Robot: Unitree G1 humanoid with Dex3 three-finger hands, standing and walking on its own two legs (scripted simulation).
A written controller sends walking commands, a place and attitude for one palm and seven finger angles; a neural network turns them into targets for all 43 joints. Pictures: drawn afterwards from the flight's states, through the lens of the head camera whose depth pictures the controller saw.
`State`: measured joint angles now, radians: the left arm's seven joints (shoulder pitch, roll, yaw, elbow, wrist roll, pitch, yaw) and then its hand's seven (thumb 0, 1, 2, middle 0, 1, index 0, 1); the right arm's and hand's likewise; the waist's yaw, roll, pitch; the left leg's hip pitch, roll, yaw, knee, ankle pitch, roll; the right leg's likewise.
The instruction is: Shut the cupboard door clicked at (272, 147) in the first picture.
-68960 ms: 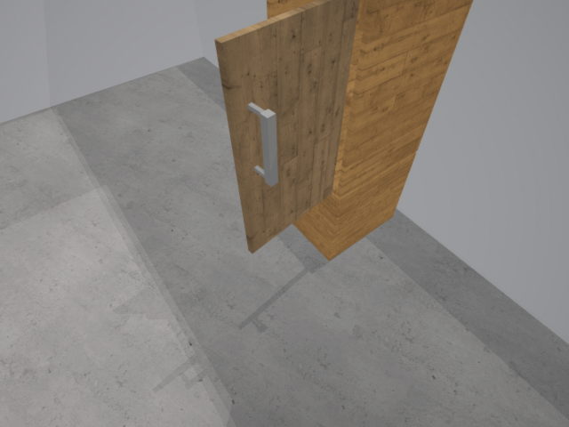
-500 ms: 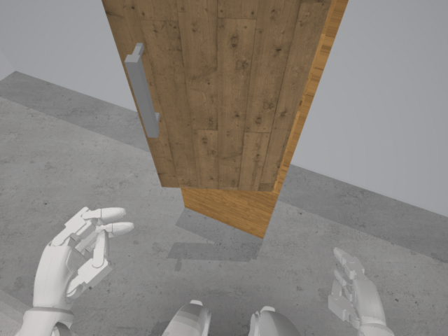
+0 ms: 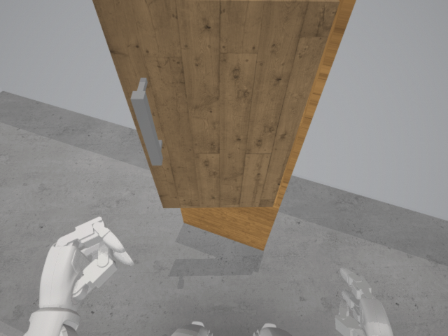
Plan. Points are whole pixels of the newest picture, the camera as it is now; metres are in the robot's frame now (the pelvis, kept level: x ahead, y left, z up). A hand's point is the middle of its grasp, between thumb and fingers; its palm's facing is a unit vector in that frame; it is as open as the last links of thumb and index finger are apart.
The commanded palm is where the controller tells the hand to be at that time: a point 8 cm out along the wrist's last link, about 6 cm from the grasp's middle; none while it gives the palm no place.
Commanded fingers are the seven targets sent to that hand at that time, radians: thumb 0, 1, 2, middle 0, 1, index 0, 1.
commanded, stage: raise the hand and make a fist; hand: left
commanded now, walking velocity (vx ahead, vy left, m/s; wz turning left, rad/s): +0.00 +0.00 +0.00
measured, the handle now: (150, 125) +0.47 +0.18 +0.10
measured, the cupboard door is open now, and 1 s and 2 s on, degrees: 21 21 21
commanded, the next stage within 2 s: bring the fist close to the handle in 0.80 s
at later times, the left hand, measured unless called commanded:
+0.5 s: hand (101, 239) +0.24 +0.19 +0.10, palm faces +0.08 -1.00 -0.03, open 3.1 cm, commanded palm +0.20 +0.24 +0.11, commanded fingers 0.00 0.90 0.90 -1.30 -1.50 -1.30 -1.50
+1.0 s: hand (111, 243) +0.23 +0.18 +0.10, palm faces +0.10 -0.99 -0.04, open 3.1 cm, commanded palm +0.21 +0.23 +0.11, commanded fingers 0.00 0.90 0.90 -1.30 -1.50 -1.30 -1.50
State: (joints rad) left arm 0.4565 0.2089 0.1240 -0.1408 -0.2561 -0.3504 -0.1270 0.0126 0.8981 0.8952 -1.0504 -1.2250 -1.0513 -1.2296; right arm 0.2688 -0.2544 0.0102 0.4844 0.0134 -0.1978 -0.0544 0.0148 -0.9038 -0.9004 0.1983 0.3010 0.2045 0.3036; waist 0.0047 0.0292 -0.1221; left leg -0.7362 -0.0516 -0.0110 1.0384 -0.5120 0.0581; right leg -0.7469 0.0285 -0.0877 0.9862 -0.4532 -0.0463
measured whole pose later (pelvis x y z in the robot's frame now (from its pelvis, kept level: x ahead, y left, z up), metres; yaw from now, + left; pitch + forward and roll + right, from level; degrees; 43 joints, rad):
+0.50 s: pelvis +0.00 +0.00 +0.02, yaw +0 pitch +8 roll -2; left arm 0.34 0.23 0.16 -0.11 -0.27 -0.22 -0.15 0.01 0.90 0.90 -1.30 -1.49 -1.30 -1.50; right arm 0.28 -0.25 0.05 0.50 0.03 -0.18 -0.06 0.01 -0.90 -0.90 0.20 0.30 0.21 0.30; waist 0.01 0.04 -0.10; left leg -0.58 -0.06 -0.01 0.91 -0.46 0.06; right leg -0.59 0.03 -0.08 0.85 -0.41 -0.04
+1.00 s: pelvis +0.00 -0.01 +0.02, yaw +0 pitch +8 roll -1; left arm 0.34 0.22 0.15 -0.08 -0.27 -0.25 -0.15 0.01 0.90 0.90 -1.30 -1.50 -1.30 -1.50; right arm 0.27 -0.25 0.04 0.51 0.02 -0.19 -0.05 0.01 -0.90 -0.90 0.20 0.30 0.21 0.30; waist 0.01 0.04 -0.10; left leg -0.58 -0.05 -0.02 0.90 -0.46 0.04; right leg -0.59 0.03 -0.09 0.86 -0.40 -0.06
